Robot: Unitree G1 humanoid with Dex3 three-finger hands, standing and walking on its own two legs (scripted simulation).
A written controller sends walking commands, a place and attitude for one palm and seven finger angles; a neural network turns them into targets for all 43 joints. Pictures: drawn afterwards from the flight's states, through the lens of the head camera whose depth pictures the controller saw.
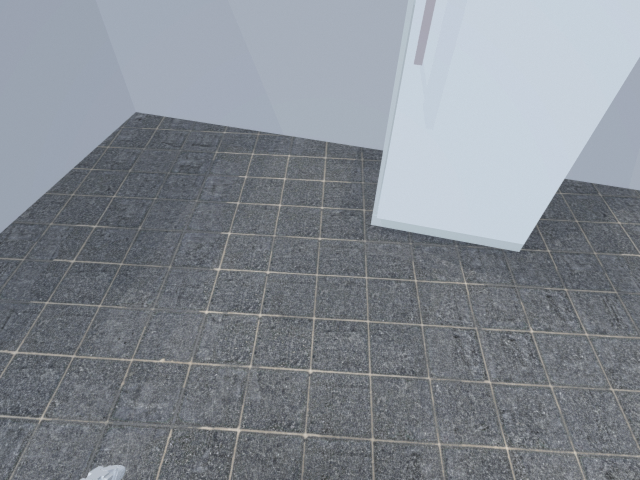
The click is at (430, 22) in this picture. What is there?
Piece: fridge door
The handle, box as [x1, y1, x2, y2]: [414, 0, 435, 64]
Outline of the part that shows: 435,0 426,0 414,60 415,64 421,64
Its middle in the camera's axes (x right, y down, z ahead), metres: +0.29 -0.68 +0.95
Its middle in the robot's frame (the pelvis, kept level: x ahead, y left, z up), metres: +1.21 -0.23 +0.25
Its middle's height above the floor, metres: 1.02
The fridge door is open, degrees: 0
